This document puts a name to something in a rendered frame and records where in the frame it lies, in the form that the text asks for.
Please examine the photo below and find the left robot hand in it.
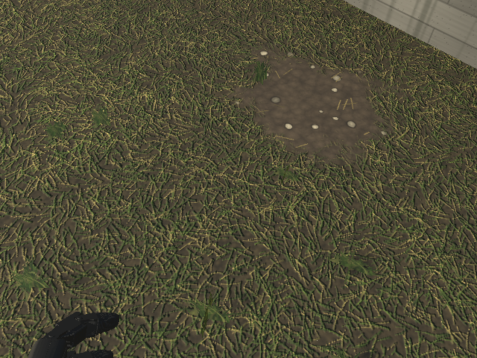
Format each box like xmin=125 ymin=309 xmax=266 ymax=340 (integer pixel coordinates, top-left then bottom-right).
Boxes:
xmin=28 ymin=312 xmax=119 ymax=358

